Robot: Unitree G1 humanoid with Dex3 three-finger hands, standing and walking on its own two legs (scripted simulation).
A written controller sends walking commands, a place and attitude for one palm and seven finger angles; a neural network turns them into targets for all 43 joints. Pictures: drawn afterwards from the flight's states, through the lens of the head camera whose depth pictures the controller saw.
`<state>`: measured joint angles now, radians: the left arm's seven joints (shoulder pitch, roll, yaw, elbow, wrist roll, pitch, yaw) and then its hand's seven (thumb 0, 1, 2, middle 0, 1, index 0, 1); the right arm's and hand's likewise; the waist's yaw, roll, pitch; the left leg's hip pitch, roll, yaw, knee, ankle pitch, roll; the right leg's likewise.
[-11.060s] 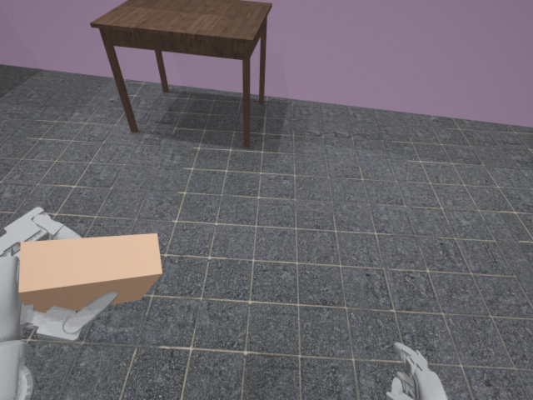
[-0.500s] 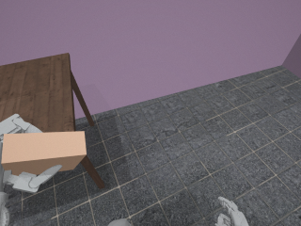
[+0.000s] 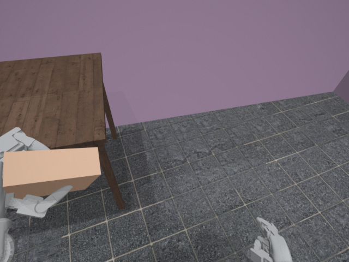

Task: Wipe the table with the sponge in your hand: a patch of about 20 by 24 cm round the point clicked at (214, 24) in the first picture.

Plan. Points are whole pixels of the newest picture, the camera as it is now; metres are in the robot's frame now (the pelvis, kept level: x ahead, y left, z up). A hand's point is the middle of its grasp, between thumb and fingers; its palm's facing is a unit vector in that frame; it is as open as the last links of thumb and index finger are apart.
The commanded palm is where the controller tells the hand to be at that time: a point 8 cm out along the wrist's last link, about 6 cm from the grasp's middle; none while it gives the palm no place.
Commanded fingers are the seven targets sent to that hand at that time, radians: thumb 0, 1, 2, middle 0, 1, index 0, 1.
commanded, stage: come to a stop and stand still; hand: left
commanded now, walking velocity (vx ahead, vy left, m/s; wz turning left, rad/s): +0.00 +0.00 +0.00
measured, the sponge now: (66, 173) +0.22 +0.22 +0.15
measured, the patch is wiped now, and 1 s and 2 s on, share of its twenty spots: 0.00 0.00 0.00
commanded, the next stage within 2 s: look again from close up in 0.44 s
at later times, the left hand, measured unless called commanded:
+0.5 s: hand (38, 178) +0.20 +0.25 +0.16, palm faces +0.39 -0.83 -0.40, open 9.1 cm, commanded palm +0.15 +0.29 +0.18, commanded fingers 0.00 0.10 1.30 -1.20 -1.60 -1.20 -1.60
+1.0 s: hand (43, 152) +0.25 +0.27 +0.16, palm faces +0.34 -0.83 -0.44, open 9.1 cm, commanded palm +0.19 +0.30 +0.18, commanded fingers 0.00 0.10 1.30 -1.20 -1.60 -1.20 -1.60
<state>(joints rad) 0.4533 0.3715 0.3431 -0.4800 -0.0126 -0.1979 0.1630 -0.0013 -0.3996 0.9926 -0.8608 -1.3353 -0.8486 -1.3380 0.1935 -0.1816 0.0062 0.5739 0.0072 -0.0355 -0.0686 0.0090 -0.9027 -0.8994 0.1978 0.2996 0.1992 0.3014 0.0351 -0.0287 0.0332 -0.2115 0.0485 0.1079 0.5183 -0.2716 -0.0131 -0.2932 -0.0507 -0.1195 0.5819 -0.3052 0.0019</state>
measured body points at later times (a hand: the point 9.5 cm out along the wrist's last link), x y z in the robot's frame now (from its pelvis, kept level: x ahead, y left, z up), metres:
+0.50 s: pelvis -0.01 +0.01 +0.00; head +0.00 +0.02 +0.45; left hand +0.18 +0.29 +0.18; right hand +0.13 -0.22 -0.09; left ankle +0.00 +0.13 -0.73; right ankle +0.04 -0.10 -0.73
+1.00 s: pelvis +0.02 +0.02 +0.00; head +0.07 +0.05 +0.45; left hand +0.23 +0.31 +0.18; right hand +0.16 -0.21 -0.07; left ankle +0.01 +0.12 -0.73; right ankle +0.04 -0.10 -0.73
